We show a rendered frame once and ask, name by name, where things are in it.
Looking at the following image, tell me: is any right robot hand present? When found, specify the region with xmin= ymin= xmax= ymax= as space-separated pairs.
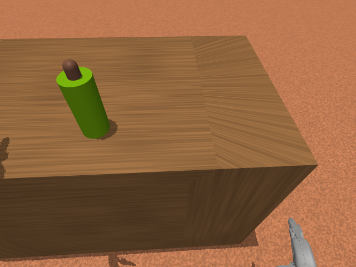
xmin=277 ymin=218 xmax=317 ymax=267

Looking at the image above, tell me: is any bottle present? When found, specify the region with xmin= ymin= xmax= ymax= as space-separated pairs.
xmin=56 ymin=59 xmax=110 ymax=139

